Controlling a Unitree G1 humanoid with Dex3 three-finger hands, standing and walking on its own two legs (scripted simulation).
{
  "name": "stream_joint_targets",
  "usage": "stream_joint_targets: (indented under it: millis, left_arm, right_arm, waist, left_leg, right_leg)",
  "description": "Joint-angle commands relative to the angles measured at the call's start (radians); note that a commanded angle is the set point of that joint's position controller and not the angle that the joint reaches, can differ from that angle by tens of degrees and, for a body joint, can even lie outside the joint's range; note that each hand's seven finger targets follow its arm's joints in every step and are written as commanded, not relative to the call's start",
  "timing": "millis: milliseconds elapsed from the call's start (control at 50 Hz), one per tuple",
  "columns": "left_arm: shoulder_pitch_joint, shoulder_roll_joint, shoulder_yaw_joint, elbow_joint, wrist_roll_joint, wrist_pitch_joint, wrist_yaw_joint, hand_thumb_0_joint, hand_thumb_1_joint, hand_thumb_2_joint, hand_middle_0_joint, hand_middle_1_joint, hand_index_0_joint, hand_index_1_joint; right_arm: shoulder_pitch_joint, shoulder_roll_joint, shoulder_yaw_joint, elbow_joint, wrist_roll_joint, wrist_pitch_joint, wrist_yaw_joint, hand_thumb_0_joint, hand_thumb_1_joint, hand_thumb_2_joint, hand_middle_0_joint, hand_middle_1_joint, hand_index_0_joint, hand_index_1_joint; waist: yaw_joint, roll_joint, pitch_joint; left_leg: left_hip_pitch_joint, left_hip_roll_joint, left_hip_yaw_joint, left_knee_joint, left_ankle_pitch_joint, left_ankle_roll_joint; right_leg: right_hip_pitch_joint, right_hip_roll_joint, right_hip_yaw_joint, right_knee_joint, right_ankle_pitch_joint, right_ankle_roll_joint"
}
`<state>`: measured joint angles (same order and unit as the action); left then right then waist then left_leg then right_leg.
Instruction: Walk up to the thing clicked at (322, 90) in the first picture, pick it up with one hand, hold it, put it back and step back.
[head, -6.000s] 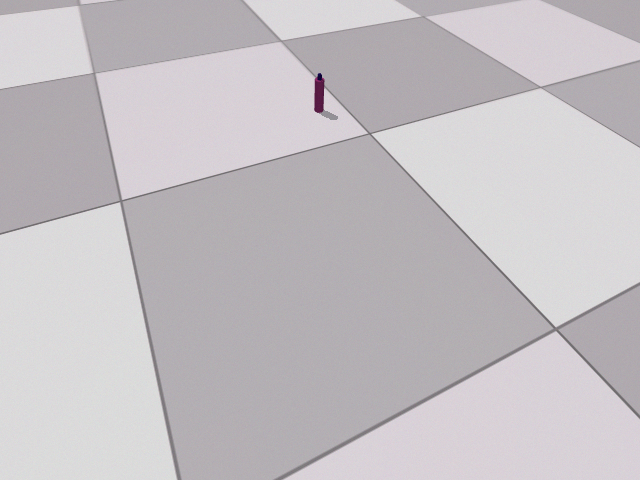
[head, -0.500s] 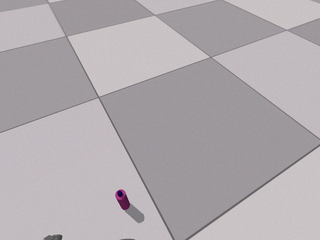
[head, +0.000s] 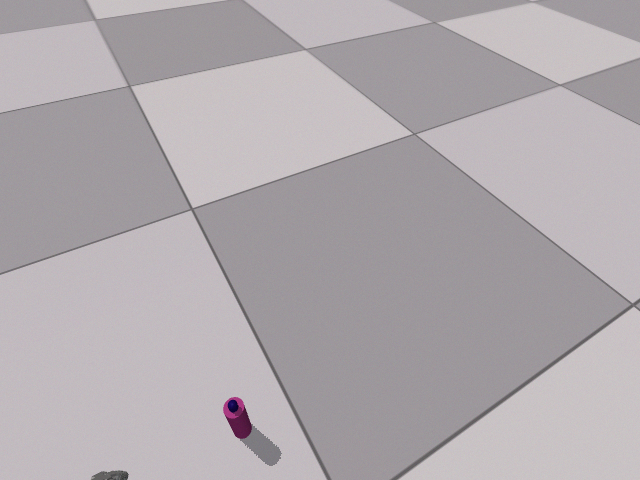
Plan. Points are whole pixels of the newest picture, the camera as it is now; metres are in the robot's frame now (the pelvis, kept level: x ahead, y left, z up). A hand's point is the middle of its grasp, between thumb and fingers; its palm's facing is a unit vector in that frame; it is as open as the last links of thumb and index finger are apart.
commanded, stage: walk up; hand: left
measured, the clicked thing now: (237, 417) +0.38 +0.23 -0.67
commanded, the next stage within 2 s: stand in 0.58 s
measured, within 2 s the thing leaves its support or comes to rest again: neither
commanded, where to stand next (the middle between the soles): +0.06 +0.01 m, yaw +1 degrees
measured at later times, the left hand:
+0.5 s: hand out of the picture +0.08 +0.25 -0.16, palm faces +0.00 -0.94 -0.34, open 7.4 cm
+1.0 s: hand out of the picture +0.10 +0.25 -0.15, palm faces +0.00 -0.94 -0.34, open 7.4 cm
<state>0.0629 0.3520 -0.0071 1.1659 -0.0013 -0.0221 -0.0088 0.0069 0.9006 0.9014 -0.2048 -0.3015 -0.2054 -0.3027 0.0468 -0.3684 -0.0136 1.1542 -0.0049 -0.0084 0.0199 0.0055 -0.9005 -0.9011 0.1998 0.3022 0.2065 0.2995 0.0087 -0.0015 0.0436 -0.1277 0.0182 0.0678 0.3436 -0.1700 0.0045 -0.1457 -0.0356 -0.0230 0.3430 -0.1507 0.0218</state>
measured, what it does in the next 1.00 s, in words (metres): stands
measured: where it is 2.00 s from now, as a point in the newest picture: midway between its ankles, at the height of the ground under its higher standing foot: outside the picture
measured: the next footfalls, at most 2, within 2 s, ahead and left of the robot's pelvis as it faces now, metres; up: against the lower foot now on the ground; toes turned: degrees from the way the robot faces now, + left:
none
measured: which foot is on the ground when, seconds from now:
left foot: down 0.00-1.00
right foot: down 0.00-1.00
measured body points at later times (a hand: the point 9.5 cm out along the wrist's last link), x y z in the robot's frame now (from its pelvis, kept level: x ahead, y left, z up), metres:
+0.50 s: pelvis +0.01 +0.00 +0.00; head +0.02 +0.00 +0.45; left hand +0.08 +0.30 -0.13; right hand +0.09 -0.30 -0.14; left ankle +0.01 +0.11 -0.75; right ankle +0.02 -0.13 -0.75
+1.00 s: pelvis +0.02 -0.01 +0.00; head +0.02 -0.01 +0.45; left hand +0.10 +0.30 -0.13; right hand +0.11 -0.31 -0.13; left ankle +0.01 +0.11 -0.75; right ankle +0.02 -0.13 -0.75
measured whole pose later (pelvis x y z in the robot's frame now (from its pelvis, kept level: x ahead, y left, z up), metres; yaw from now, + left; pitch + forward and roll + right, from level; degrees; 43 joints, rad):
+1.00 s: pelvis +0.02 -0.01 +0.00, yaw +1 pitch -2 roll +0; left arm 0.09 0.35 0.00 1.15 0.01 -0.01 -0.01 0.01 0.90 0.90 -0.20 -0.30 -0.21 -0.30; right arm 0.08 -0.35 -0.01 1.16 -0.01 -0.01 0.01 0.01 -0.90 -0.90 0.20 0.30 0.21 0.30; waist 0.00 0.00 0.03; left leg -0.09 0.02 0.05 0.29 -0.17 -0.01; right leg -0.11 -0.03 -0.04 0.30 -0.16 0.01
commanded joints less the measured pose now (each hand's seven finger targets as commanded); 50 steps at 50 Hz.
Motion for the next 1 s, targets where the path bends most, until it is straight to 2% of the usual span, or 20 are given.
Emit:
stream_joint_targets:
  millis: [0,100,140,300,360,520,560,660,800,900,940,980]
  left_arm:
    - [-0.056,0.212,0.040,-0.052,0.006,-0.018,0.013,0.000,0.900,0.900,-0.200,-0.300,-0.200,-0.300]
    - [-0.036,0.211,0.041,-0.047,0.008,-0.017,0.013,0.000,0.900,0.900,-0.200,-0.300,-0.200,-0.300]
    - [-0.038,0.210,0.041,-0.048,0.010,-0.018,0.013,0.000,0.900,0.900,-0.200,-0.300,-0.200,-0.300]
    - [-0.010,0.207,0.044,-0.047,0.008,-0.018,0.016,0.000,0.900,0.900,-0.200,-0.300,-0.200,-0.300]
    - [-0.028,0.208,0.047,-0.054,0.011,-0.018,0.018,0.000,0.900,0.900,-0.200,-0.300,-0.200,-0.300]
    - [-0.020,0.204,0.048,-0.060,0.010,-0.017,0.019,0.000,0.900,0.900,-0.200,-0.300,-0.200,-0.300]
    - [-0.030,0.212,0.046,-0.061,0.009,-0.013,0.021,0.000,0.900,0.900,-0.200,-0.300,-0.200,-0.300]
    - [-0.023,0.205,0.046,-0.065,0.009,-0.010,0.019,0.000,0.900,0.900,-0.200,-0.300,-0.200,-0.300]
    - [-0.031,0.207,0.046,-0.075,0.010,-0.012,0.017,0.000,0.900,0.900,-0.200,-0.300,-0.200,-0.300]
    - [-0.028,0.211,0.049,-0.076,0.009,-0.013,0.017,0.000,0.900,0.900,-0.200,-0.300,-0.200,-0.300]
    - [-0.029,0.214,0.050,-0.076,0.010,-0.010,0.017,0.000,0.900,0.900,-0.200,-0.300,-0.200,-0.300]
    - [-0.030,0.207,0.048,-0.075,0.010,-0.008,0.016,0.000,0.900,0.900,-0.200,-0.300,-0.200,-0.300]
  right_arm:
    - [-0.041,-0.206,-0.035,-0.051,0.000,-0.019,-0.016,0.000,-0.900,-0.900,0.200,0.300,0.200,0.300]
    - [-0.048,-0.203,-0.036,-0.051,-0.002,-0.017,-0.015,0.000,-0.900,-0.900,0.200,0.300,0.200,0.300]
    - [-0.041,-0.202,-0.036,-0.050,-0.003,-0.017,-0.014,0.000,-0.900,-0.900,0.200,0.300,0.200,0.300]
    - [-0.035,-0.196,-0.037,-0.052,0.000,-0.017,-0.016,0.000,-0.900,-0.900,0.200,0.300,0.200,0.300]
    - [-0.016,-0.193,-0.037,-0.048,0.001,-0.014,-0.016,0.000,-0.900,-0.900,0.200,0.300,0.200,0.300]
    - [-0.015,-0.187,-0.037,-0.055,0.000,-0.013,-0.017,0.000,-0.900,-0.900,0.200,0.300,0.200,0.300]
    - [-0.012,-0.173,-0.032,-0.057,-0.005,-0.017,-0.020,0.000,-0.900,-0.900,0.200,0.300,0.200,0.300]
    - [-0.014,-0.195,-0.034,-0.055,-0.006,-0.022,-0.023,0.000,-0.900,-0.900,0.200,0.300,0.200,0.300]
    - [-0.012,-0.191,-0.032,-0.054,-0.005,-0.028,-0.024,0.000,-0.900,-0.900,0.200,0.300,0.200,0.300]
    - [-0.010,-0.189,-0.029,-0.056,-0.003,-0.030,-0.026,0.000,-0.900,-0.900,0.200,0.300,0.200,0.300]
    - [-0.014,-0.188,-0.030,-0.057,-0.004,-0.029,-0.027,0.000,-0.900,-0.900,0.200,0.300,0.200,0.300]
    - [-0.018,-0.190,-0.029,-0.059,-0.004,-0.027,-0.026,0.000,-0.900,-0.900,0.200,0.300,0.200,0.300]
  waist:
    - [-0.008,0.011,-0.069]
    - [-0.005,0.011,-0.051]
    - [-0.008,0.005,-0.058]
    - [-0.003,0.009,-0.083]
    - [-0.012,-0.010,-0.083]
    - [-0.007,0.001,-0.083]
    - [-0.019,-0.019,-0.089]
    - [-0.015,0.021,-0.077]
    - [-0.017,0.018,-0.088]
    - [-0.018,0.015,-0.097]
    - [-0.017,0.010,-0.092]
    - [-0.014,0.007,-0.081]
  left_leg:
    - [0.019,0.122,-0.121,-0.088,0.024,0.023]
    - [0.017,0.122,-0.129,-0.106,-0.037,0.024]
    - [0.012,0.119,-0.130,-0.105,-0.041,0.022]
    - [0.044,0.119,-0.125,-0.086,0.050,0.023]
    - [0.031,0.118,-0.125,-0.082,0.058,0.021]
    - [0.038,0.118,-0.125,-0.079,0.093,0.020]
    - [0.032,0.130,-0.134,-0.099,0.124,0.010]
    - [0.025,0.129,-0.131,-0.103,0.101,0.006]
    - [0.032,0.130,-0.125,-0.098,0.145,0.001]
    - [0.052,0.132,-0.120,-0.089,0.193,0.004]
    - [0.052,0.133,-0.122,-0.097,0.165,0.002]
    - [0.050,0.134,-0.122,-0.094,0.160,0.004]
  right_leg:
    - [0.000,-0.105,0.097,-0.066,0.064,-0.032]
    - [-0.024,-0.098,0.095,-0.078,0.011,-0.032]
    - [-0.013,-0.098,0.095,-0.077,0.026,-0.031]
    - [0.001,-0.099,0.088,-0.072,0.070,-0.027]
    - [0.017,-0.104,0.092,-0.074,0.079,-0.030]
    - [0.028,-0.105,0.087,-0.069,0.111,-0.027]
    - [0.035,-0.104,0.078,-0.066,0.094,-0.029]
    - [0.042,-0.109,0.086,-0.085,0.065,-0.029]
    - [0.058,-0.114,0.084,-0.084,0.105,-0.034]
    - [0.072,-0.121,0.087,-0.079,0.172,-0.036]
    - [0.061,-0.114,0.078,-0.079,0.130,-0.035]
    - [0.058,-0.115,0.081,-0.083,0.128,-0.036]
